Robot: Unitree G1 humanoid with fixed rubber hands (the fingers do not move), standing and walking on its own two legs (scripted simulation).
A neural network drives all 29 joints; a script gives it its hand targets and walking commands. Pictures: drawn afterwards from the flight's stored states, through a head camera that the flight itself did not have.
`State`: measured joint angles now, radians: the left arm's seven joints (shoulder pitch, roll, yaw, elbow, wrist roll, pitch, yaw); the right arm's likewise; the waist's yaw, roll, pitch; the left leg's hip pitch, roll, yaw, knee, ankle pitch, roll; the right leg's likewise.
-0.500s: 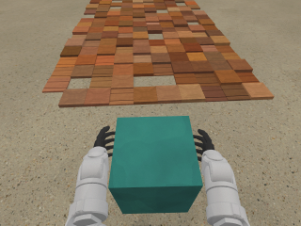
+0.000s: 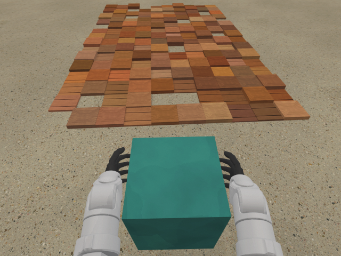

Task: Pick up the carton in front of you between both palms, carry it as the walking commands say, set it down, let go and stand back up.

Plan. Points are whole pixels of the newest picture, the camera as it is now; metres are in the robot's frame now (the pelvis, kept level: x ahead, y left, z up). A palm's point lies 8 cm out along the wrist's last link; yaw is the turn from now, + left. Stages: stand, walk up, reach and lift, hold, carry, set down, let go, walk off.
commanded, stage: hold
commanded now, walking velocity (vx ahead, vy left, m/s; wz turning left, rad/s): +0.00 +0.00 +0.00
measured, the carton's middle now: (174, 195) +0.28 +0.00 -0.04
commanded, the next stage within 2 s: carry in 0.96 s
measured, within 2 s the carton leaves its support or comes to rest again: neither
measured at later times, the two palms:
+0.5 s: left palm (111, 176) +0.28 +0.15 +0.05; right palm (238, 180) +0.27 -0.15 +0.05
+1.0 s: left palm (111, 174) +0.28 +0.15 +0.05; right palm (237, 178) +0.28 -0.15 +0.05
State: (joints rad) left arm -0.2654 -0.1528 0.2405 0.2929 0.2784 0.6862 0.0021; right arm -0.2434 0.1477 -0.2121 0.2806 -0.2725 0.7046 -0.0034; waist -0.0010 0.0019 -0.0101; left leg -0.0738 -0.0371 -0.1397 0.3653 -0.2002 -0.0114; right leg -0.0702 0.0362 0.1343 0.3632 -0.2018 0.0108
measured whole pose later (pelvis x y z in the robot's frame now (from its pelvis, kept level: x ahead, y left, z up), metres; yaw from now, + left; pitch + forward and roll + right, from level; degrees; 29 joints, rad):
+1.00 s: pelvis +0.00 +0.00 +0.00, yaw +0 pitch -5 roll +0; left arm -0.28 -0.16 0.24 0.23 0.28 0.76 0.00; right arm -0.26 0.15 -0.21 0.22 -0.27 0.78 0.00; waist 0.00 0.00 -0.04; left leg -0.11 -0.03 -0.12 0.41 -0.23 -0.01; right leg -0.11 0.03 0.12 0.41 -0.23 0.01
